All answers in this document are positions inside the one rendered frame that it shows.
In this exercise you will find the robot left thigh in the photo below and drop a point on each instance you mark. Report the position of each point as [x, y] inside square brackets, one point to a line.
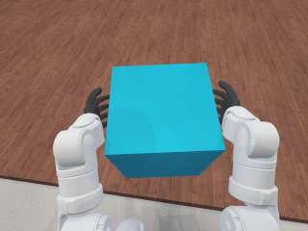
[130, 224]

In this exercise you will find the right robot forearm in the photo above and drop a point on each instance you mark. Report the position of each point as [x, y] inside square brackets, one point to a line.
[254, 159]

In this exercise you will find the left robot hand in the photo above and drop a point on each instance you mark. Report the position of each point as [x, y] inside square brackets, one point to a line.
[93, 102]

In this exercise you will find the carton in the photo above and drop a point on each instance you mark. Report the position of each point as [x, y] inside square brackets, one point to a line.
[162, 120]

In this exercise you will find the right robot upper arm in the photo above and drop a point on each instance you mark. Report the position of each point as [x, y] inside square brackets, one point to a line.
[244, 218]

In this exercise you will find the right robot hand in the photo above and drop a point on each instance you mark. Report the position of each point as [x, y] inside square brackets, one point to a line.
[229, 97]

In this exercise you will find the left robot upper arm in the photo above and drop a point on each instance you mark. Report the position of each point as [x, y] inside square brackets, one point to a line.
[89, 222]

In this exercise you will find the left robot forearm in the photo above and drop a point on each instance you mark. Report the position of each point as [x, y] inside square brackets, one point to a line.
[76, 163]

